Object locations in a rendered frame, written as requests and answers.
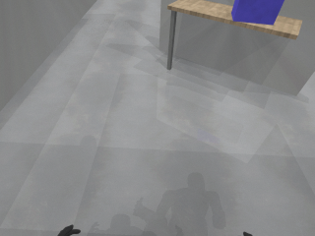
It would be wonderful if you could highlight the table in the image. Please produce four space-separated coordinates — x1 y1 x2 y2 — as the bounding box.
166 0 302 70

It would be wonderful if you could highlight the left robot hand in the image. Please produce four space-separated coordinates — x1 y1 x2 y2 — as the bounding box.
58 224 81 236

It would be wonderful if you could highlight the carton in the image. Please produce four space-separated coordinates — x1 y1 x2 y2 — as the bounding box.
231 0 284 26

